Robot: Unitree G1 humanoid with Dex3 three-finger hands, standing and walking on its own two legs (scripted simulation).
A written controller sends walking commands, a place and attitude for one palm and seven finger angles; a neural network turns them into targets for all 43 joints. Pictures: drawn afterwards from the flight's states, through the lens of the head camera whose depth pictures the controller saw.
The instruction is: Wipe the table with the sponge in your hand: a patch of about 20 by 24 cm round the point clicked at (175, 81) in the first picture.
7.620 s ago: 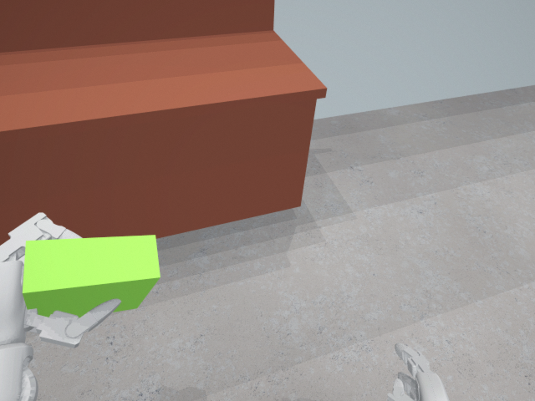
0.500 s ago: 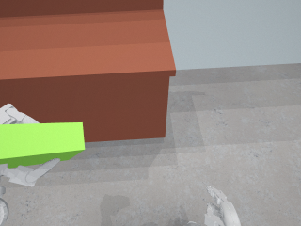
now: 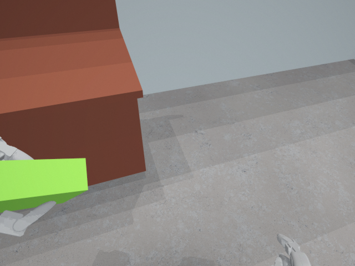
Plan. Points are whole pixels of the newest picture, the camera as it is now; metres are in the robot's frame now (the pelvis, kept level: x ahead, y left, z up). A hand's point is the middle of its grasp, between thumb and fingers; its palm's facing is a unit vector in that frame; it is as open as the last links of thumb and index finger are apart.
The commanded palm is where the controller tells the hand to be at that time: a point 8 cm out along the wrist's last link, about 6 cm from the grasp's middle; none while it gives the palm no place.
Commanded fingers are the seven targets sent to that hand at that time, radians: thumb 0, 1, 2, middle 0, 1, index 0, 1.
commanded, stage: take the last steps up to it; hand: left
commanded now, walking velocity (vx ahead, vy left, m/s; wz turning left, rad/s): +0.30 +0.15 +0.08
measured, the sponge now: (47, 185) +0.22 +0.23 +0.15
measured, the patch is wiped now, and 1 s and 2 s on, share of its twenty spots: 0.00 0.00 0.00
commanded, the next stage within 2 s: come to a stop and stand still in 1.34 s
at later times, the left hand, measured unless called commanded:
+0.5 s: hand (32, 162) +0.25 +0.26 +0.16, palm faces +0.39 -0.78 -0.49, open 9.5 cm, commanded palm +0.20 +0.30 +0.18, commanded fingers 0.00 0.10 1.30 -1.20 -1.60 -1.20 -1.60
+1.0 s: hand (44, 119) +0.36 +0.29 +0.16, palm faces +0.38 -0.77 -0.52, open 9.5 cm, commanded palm +0.30 +0.33 +0.18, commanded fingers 0.00 0.10 1.30 -1.20 -1.60 -1.20 -1.60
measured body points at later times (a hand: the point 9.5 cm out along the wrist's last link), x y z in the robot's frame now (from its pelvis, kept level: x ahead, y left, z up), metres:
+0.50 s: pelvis +0.05 +0.02 +0.00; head +0.09 +0.01 +0.45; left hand +0.23 +0.30 +0.19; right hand +0.20 -0.24 -0.10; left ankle +0.07 +0.15 -0.73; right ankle +0.01 -0.12 -0.73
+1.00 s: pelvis +0.15 +0.04 +0.01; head +0.20 +0.01 +0.45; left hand +0.34 +0.33 +0.18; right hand +0.31 -0.19 -0.11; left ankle +0.16 +0.20 -0.64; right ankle +0.14 -0.05 -0.73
